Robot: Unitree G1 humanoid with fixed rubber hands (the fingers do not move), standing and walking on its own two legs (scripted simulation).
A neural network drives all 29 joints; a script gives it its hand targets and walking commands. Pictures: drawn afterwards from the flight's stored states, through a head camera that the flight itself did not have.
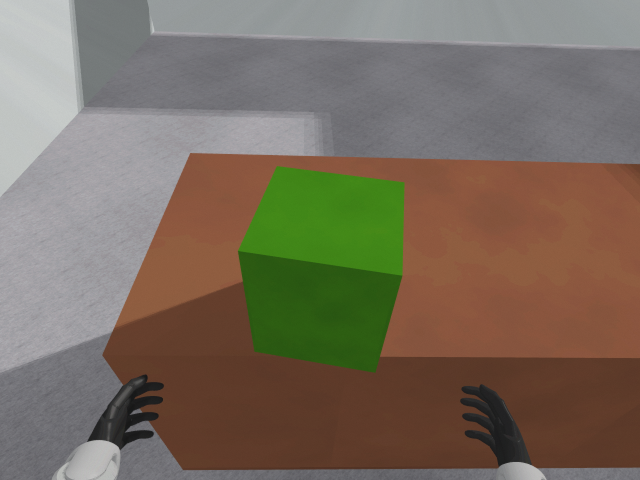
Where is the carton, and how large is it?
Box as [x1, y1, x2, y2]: [238, 166, 404, 372]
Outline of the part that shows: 277,166 238,250 254,351 374,372 402,274 404,182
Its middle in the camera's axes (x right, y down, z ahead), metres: +0.01 +0.05 +0.64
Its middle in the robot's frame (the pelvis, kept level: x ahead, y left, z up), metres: +0.44 -0.01 -0.01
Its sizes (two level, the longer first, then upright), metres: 0.210 0.200 0.250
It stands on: a pedestal, 0.64 m high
